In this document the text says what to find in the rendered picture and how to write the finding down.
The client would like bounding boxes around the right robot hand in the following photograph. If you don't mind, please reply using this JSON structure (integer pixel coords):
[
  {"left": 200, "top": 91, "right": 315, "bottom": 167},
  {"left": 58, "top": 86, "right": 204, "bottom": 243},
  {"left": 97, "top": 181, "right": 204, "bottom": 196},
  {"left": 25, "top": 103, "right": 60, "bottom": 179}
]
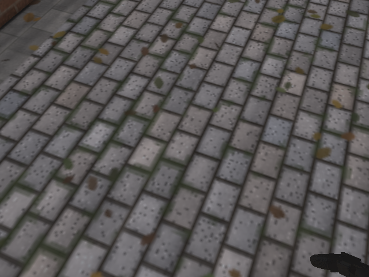
[{"left": 310, "top": 252, "right": 369, "bottom": 277}]

